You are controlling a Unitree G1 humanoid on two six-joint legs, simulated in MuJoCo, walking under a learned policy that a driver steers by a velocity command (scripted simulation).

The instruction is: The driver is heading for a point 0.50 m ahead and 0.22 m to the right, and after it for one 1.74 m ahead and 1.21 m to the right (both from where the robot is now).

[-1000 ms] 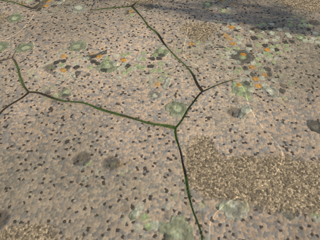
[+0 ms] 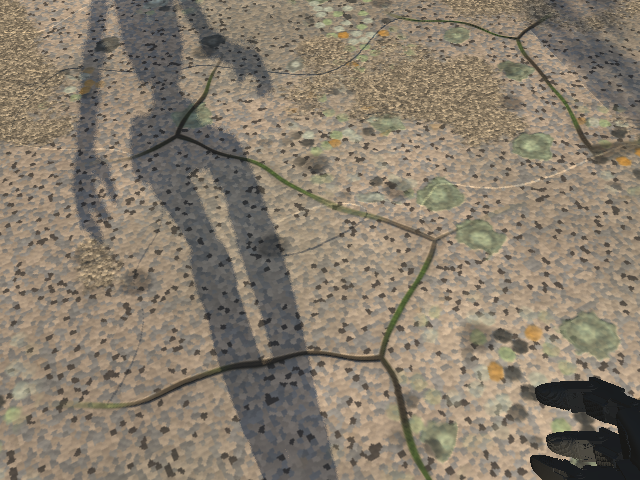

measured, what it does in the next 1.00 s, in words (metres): walks ahead, turning right: right foot, then left foot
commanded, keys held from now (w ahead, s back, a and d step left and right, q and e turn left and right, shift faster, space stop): w+e+shift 0.40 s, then e+shift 0.60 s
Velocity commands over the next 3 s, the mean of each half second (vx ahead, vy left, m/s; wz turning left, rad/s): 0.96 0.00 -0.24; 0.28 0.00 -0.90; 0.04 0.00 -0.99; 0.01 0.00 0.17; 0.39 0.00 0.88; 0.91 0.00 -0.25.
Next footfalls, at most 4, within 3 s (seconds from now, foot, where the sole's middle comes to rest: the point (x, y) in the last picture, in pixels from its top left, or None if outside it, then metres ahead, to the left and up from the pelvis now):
0.44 right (405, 407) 0.61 -0.10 -0.74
0.82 left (382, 284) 0.92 -0.05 -0.74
1.22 right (457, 376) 0.69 -0.21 -0.74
1.60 left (422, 292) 0.90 -0.15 -0.74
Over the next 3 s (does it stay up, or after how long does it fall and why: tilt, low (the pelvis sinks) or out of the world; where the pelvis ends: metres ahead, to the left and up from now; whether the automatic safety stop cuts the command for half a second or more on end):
stays up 1.26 -0.40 0.04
